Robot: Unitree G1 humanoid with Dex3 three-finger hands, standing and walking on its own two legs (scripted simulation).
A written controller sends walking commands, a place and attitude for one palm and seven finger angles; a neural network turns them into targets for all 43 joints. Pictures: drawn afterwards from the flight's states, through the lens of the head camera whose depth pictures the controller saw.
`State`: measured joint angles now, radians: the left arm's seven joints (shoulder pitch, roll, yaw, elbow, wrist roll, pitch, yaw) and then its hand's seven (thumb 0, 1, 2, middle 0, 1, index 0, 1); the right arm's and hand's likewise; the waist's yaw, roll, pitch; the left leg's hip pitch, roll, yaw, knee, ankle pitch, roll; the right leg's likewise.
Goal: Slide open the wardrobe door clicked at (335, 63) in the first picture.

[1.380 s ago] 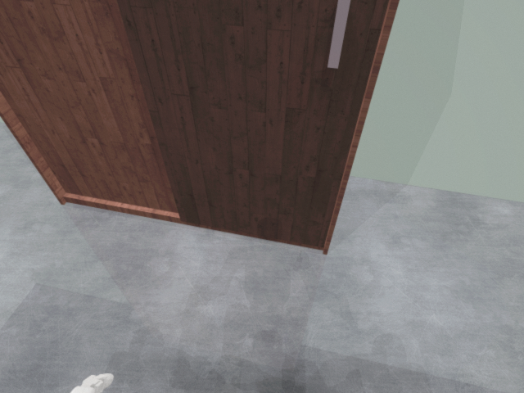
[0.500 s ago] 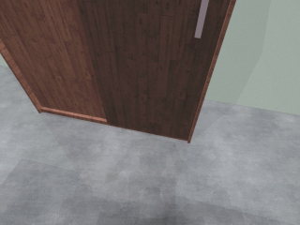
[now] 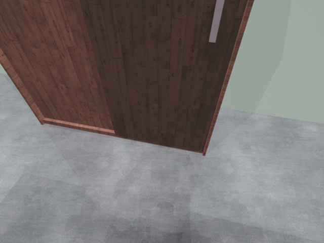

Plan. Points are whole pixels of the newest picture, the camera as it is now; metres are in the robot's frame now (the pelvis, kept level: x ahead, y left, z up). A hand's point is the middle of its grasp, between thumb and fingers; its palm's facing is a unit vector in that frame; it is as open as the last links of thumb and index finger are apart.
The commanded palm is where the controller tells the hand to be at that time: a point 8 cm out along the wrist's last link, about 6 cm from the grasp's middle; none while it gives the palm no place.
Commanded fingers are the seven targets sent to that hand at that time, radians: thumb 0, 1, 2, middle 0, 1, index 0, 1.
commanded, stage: look at it before walking up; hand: right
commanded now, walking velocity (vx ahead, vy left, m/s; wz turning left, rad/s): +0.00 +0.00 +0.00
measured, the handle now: (216, 16) +0.85 -0.16 +0.20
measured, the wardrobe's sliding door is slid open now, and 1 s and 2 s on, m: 0.00 0.00 0.00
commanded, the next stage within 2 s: turn to face it in 0.06 s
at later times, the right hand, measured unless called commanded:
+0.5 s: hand out of the picture +0.05 -0.23 -0.17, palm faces +0.03 +0.95 -0.31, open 7.4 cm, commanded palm none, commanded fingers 0.00 -0.90 -0.90 0.20 0.30 0.20 0.30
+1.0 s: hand out of the picture -0.03 -0.16 -0.18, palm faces +0.19 +0.96 -0.21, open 7.4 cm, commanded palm none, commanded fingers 0.00 -0.90 -0.90 0.20 0.30 0.20 0.30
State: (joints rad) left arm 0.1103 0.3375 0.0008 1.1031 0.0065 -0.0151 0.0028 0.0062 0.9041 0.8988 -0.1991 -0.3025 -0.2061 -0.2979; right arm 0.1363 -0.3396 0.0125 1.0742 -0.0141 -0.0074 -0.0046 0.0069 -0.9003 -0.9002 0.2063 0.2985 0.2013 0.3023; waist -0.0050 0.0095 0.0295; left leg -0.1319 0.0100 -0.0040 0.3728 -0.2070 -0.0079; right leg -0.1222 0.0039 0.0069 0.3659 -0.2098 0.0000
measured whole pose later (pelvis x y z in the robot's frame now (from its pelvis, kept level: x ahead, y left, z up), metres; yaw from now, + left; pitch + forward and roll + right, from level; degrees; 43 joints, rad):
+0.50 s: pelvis -0.01 +0.00 -0.01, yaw -3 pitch -1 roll +0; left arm 0.15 0.29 0.00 1.08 0.01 0.02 0.00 0.01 0.91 0.90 -0.20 -0.30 -0.20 -0.30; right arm 0.16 -0.29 0.01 1.05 -0.01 0.02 -0.02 0.01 -0.90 -0.90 0.20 0.30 0.20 0.30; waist 0.00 0.00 0.04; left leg -0.18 0.03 0.04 0.45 -0.24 -0.01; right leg -0.20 0.02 0.05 0.45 -0.23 0.00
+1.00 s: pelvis +0.04 +0.02 -0.01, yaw -8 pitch +0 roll +0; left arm 0.34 0.18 0.04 1.11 0.02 0.01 0.01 0.01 0.91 0.90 -0.20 -0.30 -0.21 -0.30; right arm 0.40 -0.19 -0.02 1.09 -0.03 -0.04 -0.01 0.01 -0.90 -0.90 0.20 0.30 0.20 0.30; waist -0.02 -0.01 -0.03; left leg -0.13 -0.03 0.10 0.49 -0.36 0.05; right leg -0.35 0.00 0.04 0.81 -0.42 -0.02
